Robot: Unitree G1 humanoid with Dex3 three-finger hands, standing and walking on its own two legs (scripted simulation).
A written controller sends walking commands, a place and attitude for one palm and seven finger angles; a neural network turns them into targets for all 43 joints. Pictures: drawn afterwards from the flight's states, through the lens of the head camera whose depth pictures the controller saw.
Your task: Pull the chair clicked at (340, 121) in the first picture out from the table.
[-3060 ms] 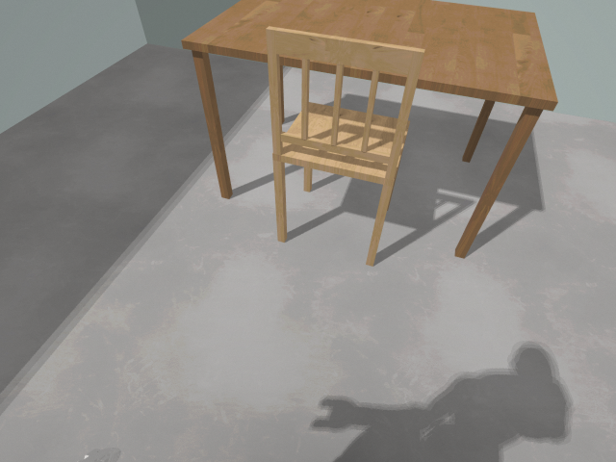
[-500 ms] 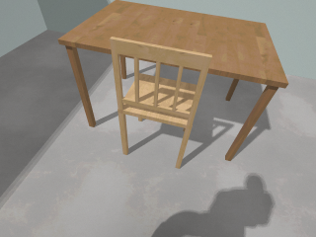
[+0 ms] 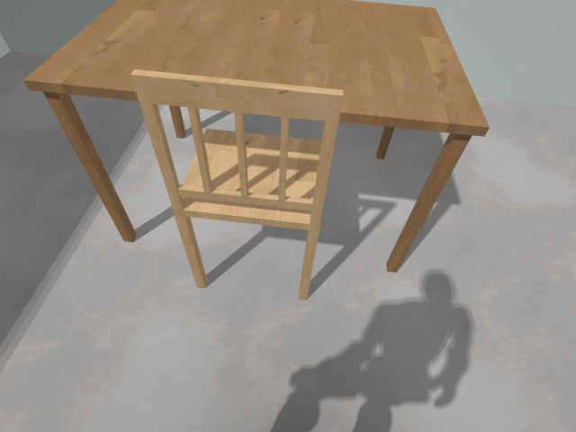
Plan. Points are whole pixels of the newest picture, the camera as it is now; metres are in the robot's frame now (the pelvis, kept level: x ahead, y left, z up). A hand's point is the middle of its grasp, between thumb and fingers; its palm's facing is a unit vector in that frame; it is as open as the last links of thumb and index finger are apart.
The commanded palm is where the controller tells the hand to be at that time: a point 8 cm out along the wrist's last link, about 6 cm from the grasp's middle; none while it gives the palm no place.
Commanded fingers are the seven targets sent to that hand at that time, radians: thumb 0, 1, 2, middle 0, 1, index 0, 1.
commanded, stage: take the last steps up to it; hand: left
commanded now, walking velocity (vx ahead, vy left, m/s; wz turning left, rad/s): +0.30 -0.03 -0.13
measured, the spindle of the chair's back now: (242, 156) +0.70 +0.16 -0.08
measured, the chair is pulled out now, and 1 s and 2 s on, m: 0.00 0.00 0.00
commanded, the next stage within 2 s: come to a stop and stand still in 0.70 s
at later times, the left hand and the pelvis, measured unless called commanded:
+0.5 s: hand (210, 415) +0.17 +0.13 -0.15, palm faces +0.01 -0.98 -0.21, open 7.2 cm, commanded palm none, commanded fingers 0.00 0.90 0.90 -0.20 -0.30 -0.20 -0.30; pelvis +0.09 -0.05 +0.01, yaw -2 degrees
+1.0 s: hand (212, 382) +0.22 +0.14 -0.17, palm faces +0.01 -0.99 -0.15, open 7.4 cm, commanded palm none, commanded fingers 0.00 0.90 0.90 -0.20 -0.30 -0.20 -0.30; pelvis +0.21 -0.02 +0.01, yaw -3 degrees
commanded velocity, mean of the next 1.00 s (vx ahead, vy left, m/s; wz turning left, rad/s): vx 0.13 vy -0.03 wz -0.02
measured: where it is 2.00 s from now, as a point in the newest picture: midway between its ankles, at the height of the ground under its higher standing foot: outside the picture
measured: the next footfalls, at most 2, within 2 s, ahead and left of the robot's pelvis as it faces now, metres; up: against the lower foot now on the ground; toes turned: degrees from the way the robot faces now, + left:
right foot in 0.36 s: +0.13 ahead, -0.15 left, +0.00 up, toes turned -10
left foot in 0.72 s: +0.27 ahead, +0.07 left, +0.00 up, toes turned +4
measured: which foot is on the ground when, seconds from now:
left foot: down 0.00-0.36, up 0.38-0.70, down 0.72-1.00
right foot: down 0.00-0.00, up 0.02-0.34, down 0.36-0.74, up 0.76-1.00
